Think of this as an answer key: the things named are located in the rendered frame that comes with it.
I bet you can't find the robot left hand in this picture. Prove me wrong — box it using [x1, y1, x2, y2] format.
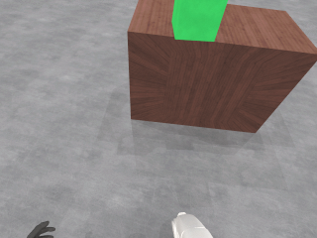
[27, 221, 55, 238]

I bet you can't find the robot right thigh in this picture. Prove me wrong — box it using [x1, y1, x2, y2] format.
[171, 214, 213, 238]

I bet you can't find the carton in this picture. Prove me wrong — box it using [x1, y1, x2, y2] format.
[171, 0, 228, 42]

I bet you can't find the pedestal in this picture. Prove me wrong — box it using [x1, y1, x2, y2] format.
[127, 0, 317, 133]

